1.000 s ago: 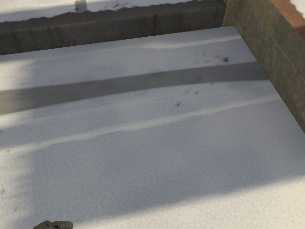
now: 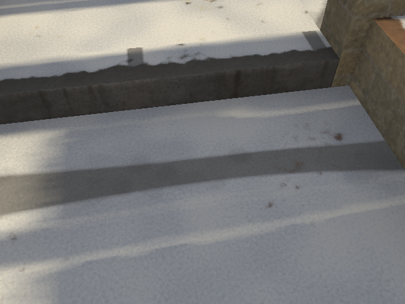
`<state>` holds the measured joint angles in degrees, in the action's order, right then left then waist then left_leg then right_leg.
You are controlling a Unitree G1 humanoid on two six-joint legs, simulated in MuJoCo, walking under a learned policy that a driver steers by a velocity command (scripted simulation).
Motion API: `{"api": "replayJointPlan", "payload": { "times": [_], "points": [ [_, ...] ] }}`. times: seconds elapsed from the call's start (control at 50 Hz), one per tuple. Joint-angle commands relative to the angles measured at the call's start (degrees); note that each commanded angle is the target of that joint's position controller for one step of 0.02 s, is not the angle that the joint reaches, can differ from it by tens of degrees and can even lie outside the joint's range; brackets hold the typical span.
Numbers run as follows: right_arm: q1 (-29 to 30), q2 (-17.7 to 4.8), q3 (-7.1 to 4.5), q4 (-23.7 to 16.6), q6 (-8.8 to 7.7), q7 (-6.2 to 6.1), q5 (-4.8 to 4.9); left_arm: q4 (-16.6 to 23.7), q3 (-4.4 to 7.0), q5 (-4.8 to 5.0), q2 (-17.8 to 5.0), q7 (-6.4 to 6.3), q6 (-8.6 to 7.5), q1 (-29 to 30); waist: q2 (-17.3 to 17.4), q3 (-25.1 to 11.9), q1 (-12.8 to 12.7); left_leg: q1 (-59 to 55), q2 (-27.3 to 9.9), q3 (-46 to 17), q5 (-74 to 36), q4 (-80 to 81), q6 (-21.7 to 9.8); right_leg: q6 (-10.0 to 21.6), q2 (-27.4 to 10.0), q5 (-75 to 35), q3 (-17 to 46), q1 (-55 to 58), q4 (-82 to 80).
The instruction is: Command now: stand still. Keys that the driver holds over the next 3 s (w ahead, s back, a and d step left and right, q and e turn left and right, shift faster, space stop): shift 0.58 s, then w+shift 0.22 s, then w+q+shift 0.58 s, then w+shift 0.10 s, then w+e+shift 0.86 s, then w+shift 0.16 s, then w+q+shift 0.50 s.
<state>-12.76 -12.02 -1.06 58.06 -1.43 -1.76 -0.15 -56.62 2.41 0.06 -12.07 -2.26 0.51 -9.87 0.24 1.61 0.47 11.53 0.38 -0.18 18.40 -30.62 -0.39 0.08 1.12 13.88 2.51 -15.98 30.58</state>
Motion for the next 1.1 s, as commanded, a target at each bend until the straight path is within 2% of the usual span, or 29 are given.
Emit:
{"api": "replayJointPlan", "payload": {
  "times": [0.02, 0.58, 0.6, 0.62, 0.64, 0.66, 0.68, 0.7, 0.72, 0.74, 0.78, 0.8, 0.82, 0.84, 0.86, 0.88, 0.9, 0.92, 0.94, 0.96, 0.98, 1.0, 1.02, 1.1],
  "points": [
    [-2.32, -5.65, -1.09, -1.01, -0.31, -0.17, -0.02, 0.99, 1.16, 0.04, -5.78, -0.30, -0.24, -0.82, 0.08, -1.78, -0.14, 4.04, -2.34, -2.00, -11.10, 6.08, -1.60, 2.64, -2.31, -13.38, 2.05, 6.06, -3.09],
    [-6.49, -3.27, -0.69, 2.89, -0.12, -0.44, -0.05, -5.75, 0.41, 0.05, -3.90, -0.45, -0.34, -1.91, -0.17, 1.23, -0.41, 4.17, -1.53, -1.38, -4.56, 8.97, -1.48, 1.62, -1.95, -6.73, 1.33, 4.79, -5.82],
    [-8.76, -3.58, -0.93, 3.90, 0.08, -0.57, 0.18, -6.77, 0.39, 0.22, -3.54, -0.49, -0.27, -3.93, 0.64, -1.35, -0.23, 3.05, -0.83, -1.04, 7.86, 9.57, -2.38, 1.97, -0.10, 6.18, -0.66, 5.08, -4.54],
    [-9.31, -6.00, -1.78, 3.62, 0.24, -0.72, 0.89, -6.75, 0.97, 0.88, -4.87, -0.45, -0.39, -4.60, 2.22, 0.80, 0.06, 4.15, -1.84, -3.50, 22.93, 10.33, -4.40, 2.74, 1.31, 21.55, -1.92, 0.76, -2.12],
    [-11.77, -7.62, -2.32, 3.43, -0.13, -0.73, 1.44, -5.21, 1.25, 1.14, -5.87, -0.20, -1.12, -2.02, 3.44, 4.31, 1.67, 4.08, -5.95, -9.69, 34.06, 13.65, -7.27, 3.41, 0.47, 27.93, -1.14, -6.87, 0.52],
    [-14.22, -10.06, -3.14, 3.51, -1.16, -0.61, 1.91, -2.27, 0.66, 1.79, -3.69, 0.33, -2.54, 3.13, 8.15, 6.75, 3.62, 0.55, -13.52, -20.43, 38.17, 20.00, -11.09, 2.88, 0.07, 20.64, -3.14, -13.77, 6.46],
    [-11.80, -12.13, -4.10, 2.69, -2.18, -0.63, 2.06, -0.53, 0.17, 2.38, -2.07, 1.07, -3.94, 6.06, 12.17, 9.01, 3.16, -0.35, -21.31, -29.62, 33.91, 25.37, -14.36, 2.85, -2.11, 8.30, -3.97, -17.77, 14.24],
    [-11.30, -10.87, -4.05, 1.99, -3.04, -0.56, 1.21, 0.23, 0.79, 2.02, -4.06, 1.56, -4.83, 7.80, 9.23, 8.89, 3.36, -1.84, -23.57, -32.01, 28.03, 26.52, -15.16, 3.21, -4.71, 8.65, -1.24, -22.25, 21.19],
    [-9.41, -8.89, -3.56, 0.82, -3.84, -0.26, 0.76, 0.38, 1.09, 1.97, -4.13, 1.87, -5.48, 6.84, 6.96, 7.66, 1.85, -4.14, -22.91, -30.23, 23.76, 25.52, -14.17, 3.67, -6.25, 8.60, -0.19, -25.37, 25.83],
    [-7.24, -7.89, -3.34, -0.53, -4.21, 0.15, 1.13, 0.22, 1.02, 1.98, -3.52, 2.05, -5.98, 4.91, 6.12, 6.04, 0.51, -4.98, -21.06, -26.36, 20.32, 24.56, -12.44, 3.93, -7.30, 7.65, -0.01, -25.51, 25.03],
    [-5.98, -8.49, -3.57, -1.63, -4.22, 0.38, 2.38, 0.11, 1.06, 2.00, -3.32, 2.14, -6.84, 3.93, 7.47, 3.90, -0.07, -1.07, -15.48, -15.82, 13.91, 24.22, -8.79, 3.36, -6.30, 5.51, -3.29, -15.09, 12.74],
    [-5.80, -9.33, -3.75, -1.87, -4.06, 0.45, 2.43, -0.23, 1.09, 1.98, -2.88, 2.19, -7.10, 3.26, 8.37, 3.50, -0.59, 2.75, -13.01, -11.95, 12.37, 23.48, -8.34, 2.60, -4.29, 5.22, -6.06, -8.27, 8.77],
    [-7.72, -9.46, -4.14, -0.36, -2.88, 1.21, -2.34, 1.12, 1.07, -2.74, -2.22, 4.26, -5.22, 1.86, 8.01, 2.90, -1.23, 6.21, -10.16, -9.92, 16.07, 22.41, -9.87, 1.78, -0.30, 9.54, -10.18, -1.27, 4.15],
    [-6.16, -9.32, -4.51, -0.75, -2.10, 1.37, -2.55, 0.30, 1.31, -2.52, -1.35, 4.63, -4.47, -2.18, 6.95, 4.34, -3.57, 11.74, -9.27, -8.85, 17.13, 18.78, -10.43, 0.88, 1.17, 3.68, -12.61, 6.61, -0.54],
    [-4.55, -9.34, -4.71, -1.54, -1.74, 1.40, -1.96, -1.32, 1.78, -1.70, -1.95, 4.21, -4.26, -8.35, 3.90, 3.71, -6.25, 17.64, -8.07, -8.66, 17.08, 13.82, -10.42, 0.25, 2.41, 0.81, -13.63, 15.78, -3.33],
    [-1.99, -8.48, -4.53, -2.85, -2.08, 1.50, -1.91, -3.65, 2.70, -1.60, -4.33, 3.32, -4.93, -17.52, -1.61, 0.50, -10.62, 25.85, -4.67, -6.65, 12.86, 1.19, -9.45, 0.18, -0.42, 3.52, -8.98, 28.58, -4.48],
    [3.95, -2.40, -3.02, -6.45, -3.01, 1.67, -2.13, -4.65, 3.83, -3.32, -10.81, 2.30, -5.96, -27.58, -16.91, -3.73, -15.12, 33.44, 1.33, -1.13, 11.65, -24.67, -7.42, 0.79, -17.08, 24.10, 12.39, 33.17, -13.96],
    [2.82, 1.20, -2.18, -9.79, -3.53, 2.11, -0.65, -3.02, 3.29, -3.90, -13.37, 1.72, -5.88, -23.18, -18.07, -3.32, -9.53, 42.60, 3.05, -5.02, 8.14, -36.62, -7.62, 5.12, -27.23, 40.09, 36.15, 28.11, -24.77],
    [4.70, -1.16, -2.41, -11.12, -3.26, 2.94, -0.97, -1.20, 3.14, -3.12, -12.20, 1.44, -5.63, -15.57, -12.00, 0.69, -5.61, 45.45, -3.13, -6.17, 1.77, -42.59, -7.90, 7.78, -29.78, 43.51, 37.45, 21.45, -25.98],
    [5.41, -3.43, -2.89, -11.01, -3.05, 3.92, -1.29, 0.76, 2.37, -2.25, -9.12, 1.84, -6.22, -9.73, -4.97, 2.70, -3.71, 44.08, -5.40, -6.58, -4.46, -42.32, -7.23, 6.54, -25.98, 35.19, 27.97, 17.27, -24.28],
    [2.64, -3.26, -3.12, -9.85, -2.83, 4.62, -1.47, 1.36, 1.92, -1.91, -7.78, 2.14, -6.67, -7.53, -4.24, 1.94, -1.79, 39.99, -6.37, -6.27, -7.09, -40.71, -6.20, 4.83, -22.13, 27.02, 18.18, 14.71, -24.25],
    [1.23, -3.50, -3.38, -9.48, -2.21, 5.19, -1.91, 1.51, 1.60, -1.82, -6.71, 1.89, -7.06, -7.47, -5.49, 1.20, -0.85, 37.72, -6.87, -4.73, -8.33, -41.12, -5.33, 3.55, -19.93, 21.65, 11.88, 13.57, -24.91],
    [1.45, -3.33, -3.47, -9.63, -1.44, 5.76, -2.10, 0.72, 1.22, -1.73, -5.36, 1.62, -7.48, -9.04, -5.34, 1.60, -0.85, 37.84, -6.63, -3.45, -10.42, -42.87, -4.90, 2.68, -18.22, 16.18, 6.44, 13.57, -25.09],
    [8.27, -1.84, -3.08, -12.29, 0.35, 6.08, -1.03, -1.08, 0.84, -2.03, -3.87, 1.98, -8.36, -14.94, -3.21, 4.97, -1.81, 41.07, -5.35, -0.11, -16.63, -40.64, -5.08, 0.80, -15.49, 1.27, -6.59, 14.24, -25.75]
  ]
}}
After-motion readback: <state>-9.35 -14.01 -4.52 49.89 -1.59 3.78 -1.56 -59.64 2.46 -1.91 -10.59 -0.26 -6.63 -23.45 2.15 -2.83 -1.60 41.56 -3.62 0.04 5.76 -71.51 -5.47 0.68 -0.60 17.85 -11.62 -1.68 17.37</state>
